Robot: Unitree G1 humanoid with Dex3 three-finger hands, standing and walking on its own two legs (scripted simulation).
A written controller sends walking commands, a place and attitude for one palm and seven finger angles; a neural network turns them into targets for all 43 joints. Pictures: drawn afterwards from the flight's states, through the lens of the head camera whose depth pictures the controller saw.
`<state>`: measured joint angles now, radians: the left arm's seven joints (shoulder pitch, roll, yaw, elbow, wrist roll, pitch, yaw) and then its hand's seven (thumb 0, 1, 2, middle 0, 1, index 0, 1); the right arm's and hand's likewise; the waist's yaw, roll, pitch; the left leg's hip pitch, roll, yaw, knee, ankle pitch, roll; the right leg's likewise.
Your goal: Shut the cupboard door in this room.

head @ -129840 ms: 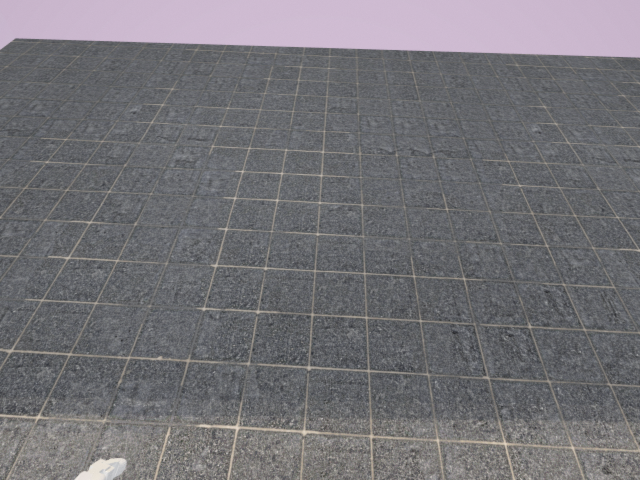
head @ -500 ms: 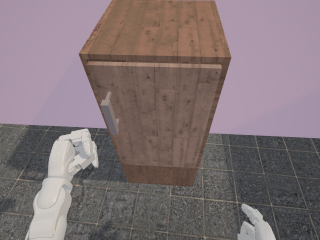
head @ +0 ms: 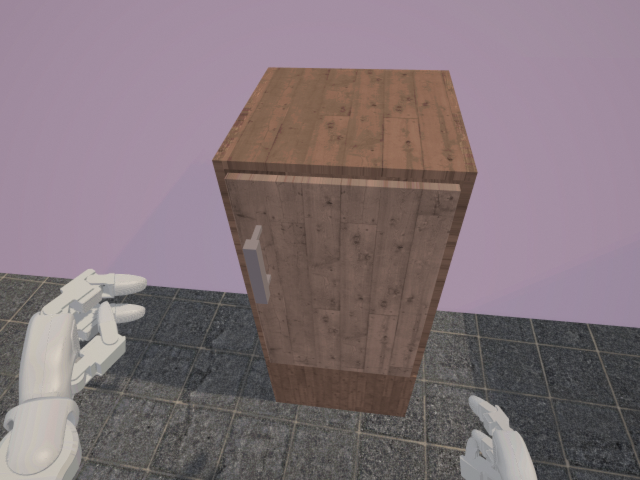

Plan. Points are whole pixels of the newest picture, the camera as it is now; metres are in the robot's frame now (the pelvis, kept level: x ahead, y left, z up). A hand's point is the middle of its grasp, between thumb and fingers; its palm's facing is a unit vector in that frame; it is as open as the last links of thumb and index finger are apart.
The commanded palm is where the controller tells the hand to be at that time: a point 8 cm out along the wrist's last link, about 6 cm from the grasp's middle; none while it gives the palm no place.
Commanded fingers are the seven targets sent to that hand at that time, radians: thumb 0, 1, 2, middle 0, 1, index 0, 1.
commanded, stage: draw the hand back to the body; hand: left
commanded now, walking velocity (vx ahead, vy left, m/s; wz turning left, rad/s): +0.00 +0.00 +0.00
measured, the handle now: (260, 265) +0.48 +0.17 -0.05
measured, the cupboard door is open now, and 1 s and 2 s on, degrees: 0 0 0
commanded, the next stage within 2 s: step back with the hand held close in 0.58 s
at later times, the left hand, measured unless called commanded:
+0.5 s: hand (68, 344) +0.19 +0.26 +0.16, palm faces +0.47 -0.79 -0.39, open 7.3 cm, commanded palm +0.14 +0.30 +0.18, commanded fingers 0.00 0.90 0.90 -0.20 -0.30 -0.20 -0.30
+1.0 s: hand (58, 349) +0.19 +0.27 +0.16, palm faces +0.39 -0.77 -0.49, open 7.4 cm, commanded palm +0.13 +0.31 +0.18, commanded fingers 0.00 0.90 0.90 -0.20 -0.30 -0.20 -0.30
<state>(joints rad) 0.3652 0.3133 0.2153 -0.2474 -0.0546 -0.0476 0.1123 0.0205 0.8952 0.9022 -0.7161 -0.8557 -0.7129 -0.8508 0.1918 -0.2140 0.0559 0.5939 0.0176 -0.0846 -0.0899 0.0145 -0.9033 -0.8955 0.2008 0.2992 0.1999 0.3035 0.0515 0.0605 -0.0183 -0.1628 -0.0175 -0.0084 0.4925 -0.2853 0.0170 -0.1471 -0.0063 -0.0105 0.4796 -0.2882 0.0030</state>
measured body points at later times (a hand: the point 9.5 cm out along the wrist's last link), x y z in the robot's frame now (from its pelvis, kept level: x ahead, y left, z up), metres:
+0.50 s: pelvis +0.00 +0.00 +0.00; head -0.02 -0.02 +0.45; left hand +0.16 +0.30 +0.18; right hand +0.19 -0.22 -0.08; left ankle -0.01 +0.11 -0.74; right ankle -0.02 -0.12 -0.74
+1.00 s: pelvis -0.01 +0.01 +0.00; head -0.01 -0.01 +0.45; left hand +0.16 +0.31 +0.18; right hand +0.16 -0.24 -0.09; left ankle -0.01 +0.11 -0.74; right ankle -0.02 -0.12 -0.74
